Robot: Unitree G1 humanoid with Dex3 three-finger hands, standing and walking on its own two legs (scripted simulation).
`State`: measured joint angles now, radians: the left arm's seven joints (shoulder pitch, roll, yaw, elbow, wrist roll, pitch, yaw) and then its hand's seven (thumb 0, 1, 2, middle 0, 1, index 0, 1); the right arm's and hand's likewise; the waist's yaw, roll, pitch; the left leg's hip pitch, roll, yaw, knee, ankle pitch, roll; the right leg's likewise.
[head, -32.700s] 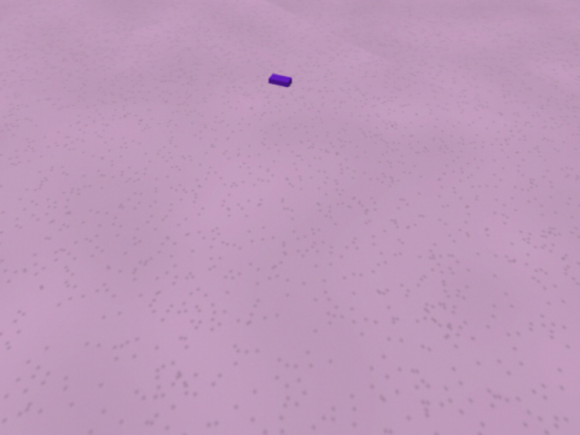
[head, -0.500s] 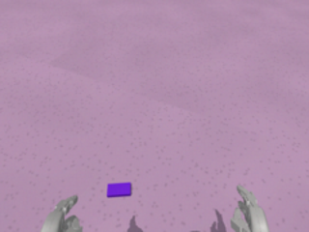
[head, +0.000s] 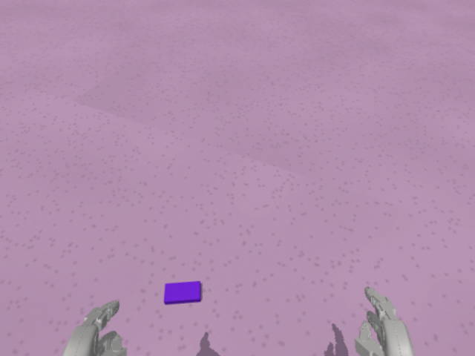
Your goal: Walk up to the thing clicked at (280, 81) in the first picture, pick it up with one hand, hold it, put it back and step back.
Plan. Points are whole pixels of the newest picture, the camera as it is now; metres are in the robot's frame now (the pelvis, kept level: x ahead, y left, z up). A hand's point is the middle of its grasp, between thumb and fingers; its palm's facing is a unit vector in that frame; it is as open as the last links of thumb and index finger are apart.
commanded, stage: home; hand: left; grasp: from above
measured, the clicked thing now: (182, 292) +0.50 +0.20 -0.70
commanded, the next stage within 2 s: stand in 0.32 s
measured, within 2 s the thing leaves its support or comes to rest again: neither
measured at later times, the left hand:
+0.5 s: hand out of the picture +0.16 +0.19 -0.07, palm faces +0.01 -0.95 -0.30, open 7.4 cm
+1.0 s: hand out of the picture +0.03 +0.24 -0.11, palm faces +0.04 -0.94 -0.33, open 7.4 cm
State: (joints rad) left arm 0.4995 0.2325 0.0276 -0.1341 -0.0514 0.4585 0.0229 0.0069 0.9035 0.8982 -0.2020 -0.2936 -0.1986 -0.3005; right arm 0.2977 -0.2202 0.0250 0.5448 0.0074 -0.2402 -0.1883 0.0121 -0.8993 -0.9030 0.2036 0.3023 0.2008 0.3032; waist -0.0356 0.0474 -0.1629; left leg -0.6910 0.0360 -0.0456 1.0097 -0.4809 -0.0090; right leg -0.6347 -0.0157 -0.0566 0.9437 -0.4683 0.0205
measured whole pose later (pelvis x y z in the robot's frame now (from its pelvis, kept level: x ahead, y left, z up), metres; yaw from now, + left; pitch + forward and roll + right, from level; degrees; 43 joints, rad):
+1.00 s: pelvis +0.00 +0.00 +0.06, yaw +0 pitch -3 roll +0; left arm 0.22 0.27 0.03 1.05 0.04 0.02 0.03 0.00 0.90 0.90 -0.20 -0.30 -0.20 -0.30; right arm 0.18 -0.28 -0.03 1.05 -0.03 0.00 -0.03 0.01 -0.90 -0.90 0.20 0.30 0.20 0.30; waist 0.03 0.01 0.06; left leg -0.18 0.00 -0.01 0.49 -0.25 0.01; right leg -0.15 -0.05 -0.03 0.47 -0.26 0.03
